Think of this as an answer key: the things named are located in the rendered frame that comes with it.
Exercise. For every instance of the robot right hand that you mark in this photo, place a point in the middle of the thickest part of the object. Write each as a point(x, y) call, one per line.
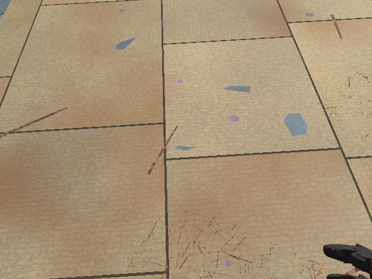
point(358, 255)

